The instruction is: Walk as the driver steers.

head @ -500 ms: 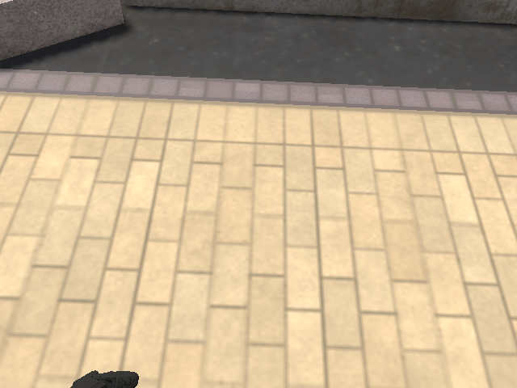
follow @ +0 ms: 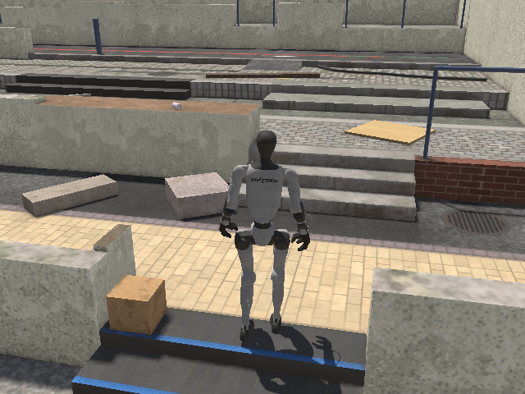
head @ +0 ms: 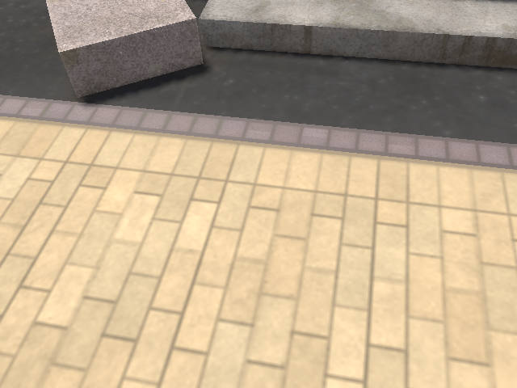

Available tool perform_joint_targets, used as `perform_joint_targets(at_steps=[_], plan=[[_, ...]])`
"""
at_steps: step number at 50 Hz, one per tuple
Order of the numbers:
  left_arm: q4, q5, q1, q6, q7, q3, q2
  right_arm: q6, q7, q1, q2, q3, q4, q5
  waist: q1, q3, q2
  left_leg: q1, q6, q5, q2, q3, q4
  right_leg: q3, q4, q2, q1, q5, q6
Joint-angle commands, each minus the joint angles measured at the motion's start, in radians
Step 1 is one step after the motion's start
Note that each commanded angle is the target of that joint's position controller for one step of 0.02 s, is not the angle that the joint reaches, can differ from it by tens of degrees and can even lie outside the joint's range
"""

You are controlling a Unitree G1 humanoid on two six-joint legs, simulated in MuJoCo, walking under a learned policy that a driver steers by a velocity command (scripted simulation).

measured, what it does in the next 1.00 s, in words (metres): walks ahead: left foot, then left foot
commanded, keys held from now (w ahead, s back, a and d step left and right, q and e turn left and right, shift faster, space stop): no key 0.28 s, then w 0.72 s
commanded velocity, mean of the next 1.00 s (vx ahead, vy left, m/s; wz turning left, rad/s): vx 0.25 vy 0.00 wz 0.02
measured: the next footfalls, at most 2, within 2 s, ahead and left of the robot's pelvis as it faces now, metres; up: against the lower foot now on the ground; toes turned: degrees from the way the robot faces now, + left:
left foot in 0.22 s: +0.02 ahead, +0.12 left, +0.00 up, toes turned -5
left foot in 1.00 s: +0.44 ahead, +0.10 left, +0.00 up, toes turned +0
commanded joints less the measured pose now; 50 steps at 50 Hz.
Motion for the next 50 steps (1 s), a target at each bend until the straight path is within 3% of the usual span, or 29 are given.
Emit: perform_joint_targets(at_steps=[1,6,9,11,12,13,15,17,19,21,23,26,27,28,29,30,31,32,34,38,41,45,47,48,49,50], plan=[[-0.059,0.008,-0.019,-0.013,0.004,0.018,0.099,0.020,0.014,0.066,-0.064,-0.018,-0.028,-0.002,-0.028,-0.047,-0.190,-0.030,-0.036,0.049,0.070,0.022,0.004,0.279,-0.249,-0.230,0.079,0.224,-0.127],[-0.034,0.012,0.039,-0.011,-0.004,0.035,0.123,0.019,0.017,0.039,-0.037,-0.008,-0.007,0.000,0.000,-0.056,-0.174,0.024,-0.013,0.127,0.072,0.072,-0.193,0.236,-0.246,-0.189,0.077,0.010,-0.118],[-0.029,0.006,0.039,0.000,-0.006,0.042,0.122,0.007,0.013,0.044,-0.024,-0.002,0.009,-0.003,-0.012,-0.035,-0.158,0.115,0.016,0.282,0.077,0.091,-0.372,0.239,-0.236,-0.168,-0.007,-0.175,-0.092],[-0.026,0.005,0.057,0.001,-0.009,0.042,0.108,-0.010,0.007,0.022,-0.056,-0.002,-0.008,-0.019,-0.002,-0.011,-0.113,0.149,0.047,0.325,0.155,-0.014,-0.437,0.250,-0.229,-0.158,-0.079,-0.268,-0.035],[-0.029,-0.003,0.068,0.003,-0.014,0.044,0.099,-0.016,0.004,-0.001,-0.085,-0.010,-0.005,-0.013,0.029,0.032,-0.031,0.048,0.065,0.266,0.172,-0.047,-0.442,0.197,-0.229,-0.106,-0.056,-0.255,-0.017],[-0.021,0.000,0.058,0.003,-0.018,0.045,0.098,-0.022,0.004,-0.004,-0.060,-0.006,0.003,-0.007,0.025,0.041,0.005,-0.025,0.066,0.224,0.170,-0.051,-0.470,0.169,-0.197,-0.091,0.017,-0.191,-0.014],[0.003,0.006,0.088,-0.001,-0.021,0.048,0.093,-0.034,0.003,0.015,-0.039,0.000,0.017,-0.005,0.033,-0.006,0.017,-0.036,0.060,0.144,0.159,-0.042,-0.500,0.157,-0.163,-0.082,0.097,-0.176,-0.021],[0.011,0.013,0.098,0.000,-0.027,0.060,0.117,-0.037,0.005,0.036,-0.064,-0.010,0.016,-0.009,0.026,0.006,0.021,-0.043,0.091,-0.054,0.150,-0.056,-0.504,0.135,-0.111,-0.050,0.056,-0.341,-0.042],[-0.002,0.013,0.055,-0.002,-0.037,0.061,0.105,-0.036,0.010,0.072,-0.096,-0.022,0.016,-0.009,-0.003,0.061,0.046,-0.020,0.142,-0.197,0.210,-0.157,-0.567,0.095,-0.029,-0.014,-0.058,-0.368,-0.043],[-0.016,0.019,0.020,-0.016,-0.047,0.056,0.075,-0.041,0.012,0.092,-0.144,-0.043,0.025,-0.005,-0.018,0.097,0.124,0.043,0.210,-0.250,0.342,-0.317,-0.678,-0.014,0.120,0.023,-0.144,-0.186,-0.024],[-0.018,0.024,0.036,-0.032,-0.053,0.063,0.088,-0.052,0.018,0.059,-0.138,-0.048,0.019,-0.002,0.001,0.092,0.098,0.039,0.228,-0.165,0.371,-0.323,-0.686,-0.003,0.154,-0.013,-0.121,-0.167,-0.034],[0.034,0.017,0.192,-0.051,-0.056,0.068,0.075,-0.064,0.028,-0.024,-0.115,-0.046,0.002,0.005,0.090,0.089,0.069,-0.142,0.170,-0.070,0.265,-0.161,-0.571,-0.014,-0.051,0.013,0.213,-0.169,-0.056],[0.060,0.022,0.286,-0.060,-0.047,0.082,0.116,-0.070,0.028,-0.053,-0.079,-0.038,-0.011,0.001,0.132,0.075,-0.014,-0.257,0.136,0.001,0.205,-0.083,-0.423,0.114,-0.121,-0.062,0.365,-0.212,-0.068],[0.071,0.023,0.370,-0.067,-0.039,0.110,0.227,-0.078,0.035,-0.073,-0.012,-0.019,-0.051,0.009,0.151,0.041,-0.249,-0.423,0.084,0.080,0.068,0.084,-0.115,0.493,-0.304,-0.266,0.472,-0.500,-0.139],[0.081,0.017,0.410,-0.062,-0.044,0.119,0.250,-0.078,0.036,-0.081,-0.076,-0.033,-0.069,-0.015,0.147,0.065,-0.269,-0.511,0.080,0.025,0.065,0.102,0.063,0.714,-0.386,-0.391,0.434,-0.541,-0.208],[0.068,0.023,0.343,-0.063,-0.048,0.105,0.206,-0.078,0.043,-0.076,-0.085,-0.038,-0.067,-0.024,0.093,0.096,-0.158,-0.512,0.091,0.076,0.117,0.060,0.165,0.676,-0.380,-0.384,0.368,-0.508,-0.228],[0.057,0.022,0.290,-0.068,-0.050,0.095,0.178,-0.082,0.053,-0.082,-0.077,-0.036,-0.060,-0.019,0.067,0.101,-0.085,-0.496,0.094,0.142,0.145,0.049,0.187,0.583,-0.380,-0.349,0.321,-0.444,-0.213],[0.053,0.023,0.260,-0.075,-0.048,0.091,0.170,-0.086,0.060,-0.085,-0.068,-0.036,-0.060,-0.016,0.051,0.084,-0.071,-0.477,0.090,0.197,0.165,0.056,0.184,0.497,-0.393,-0.310,0.311,-0.364,-0.189],[0.067,0.016,0.263,-0.090,-0.043,0.078,0.139,-0.083,0.071,-0.090,-0.057,-0.033,-0.056,-0.023,0.045,0.052,-0.096,-0.457,0.070,0.287,0.173,0.089,0.176,0.357,-0.402,-0.245,0.320,-0.147,-0.158],[0.114,0.001,0.332,-0.099,-0.039,0.069,0.128,-0.074,0.077,-0.197,-0.041,-0.024,-0.097,-0.025,0.063,0.056,-0.110,-0.511,0.027,0.378,0.179,0.137,0.085,0.226,-0.393,-0.214,0.355,0.144,-0.156],[0.130,0.006,0.337,-0.100,-0.040,0.069,0.141,-0.076,0.083,-0.300,-0.022,-0.010,-0.138,-0.014,0.080,0.073,-0.124,-0.440,0.020,0.461,0.170,0.163,-0.079,0.160,-0.381,-0.195,0.313,0.285,-0.145],[0.157,0.005,0.334,-0.100,-0.041,0.073,0.171,-0.069,0.080,-0.336,-0.037,-0.015,-0.161,-0.011,0.072,0.087,-0.127,-0.287,0.064,0.493,0.144,0.188,-0.215,0.132,-0.351,-0.230,0.296,0.429,-0.125],[0.167,0.004,0.313,-0.097,-0.038,0.075,0.190,-0.070,0.065,-0.276,-0.057,-0.027,-0.148,-0.015,0.034,0.057,-0.124,-0.184,0.097,0.447,0.106,0.200,-0.259,0.108,-0.248,-0.236,0.333,0.679,-0.102],[0.174,0.005,0.308,-0.092,-0.035,0.078,0.201,-0.073,0.056,-0.188,-0.073,-0.038,-0.124,-0.020,-0.008,0.005,-0.127,-0.083,0.117,0.424,0.074,0.207,-0.287,0.091,-0.128,-0.227,0.347,0.810,-0.086],[0.174,0.005,0.301,-0.086,-0.033,0.078,0.202,-0.080,0.045,-0.039,-0.094,-0.051,-0.076,-0.028,-0.072,-0.079,-0.104,0.095,0.142,0.436,0.056,0.210,-0.338,0.057,0.055,-0.192,0.310,0.825,-0.066],[0.154,0.003,0.294,-0.083,-0.031,0.070,0.180,-0.088,0.031,0.118,-0.148,-0.068,-0.043,-0.049,-0.133,-0.186,-0.053,0.333,0.182,0.323,0.199,0.062,-0.347,0.034,0.308,-0.154,0.139,0.562,-0.052]])
Keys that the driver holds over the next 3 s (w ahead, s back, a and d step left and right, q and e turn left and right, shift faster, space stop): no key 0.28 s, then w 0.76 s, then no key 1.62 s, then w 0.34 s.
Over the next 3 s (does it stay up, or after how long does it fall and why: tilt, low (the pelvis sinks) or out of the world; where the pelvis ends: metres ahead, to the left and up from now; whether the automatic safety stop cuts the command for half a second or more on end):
stays up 0.54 -0.03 -0.01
